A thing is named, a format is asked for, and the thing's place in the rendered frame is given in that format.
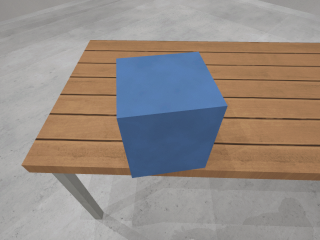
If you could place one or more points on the table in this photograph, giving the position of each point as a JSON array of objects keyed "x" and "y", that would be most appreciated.
[{"x": 270, "y": 129}]

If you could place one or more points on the carton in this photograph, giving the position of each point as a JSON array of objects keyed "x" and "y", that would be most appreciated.
[{"x": 169, "y": 111}]

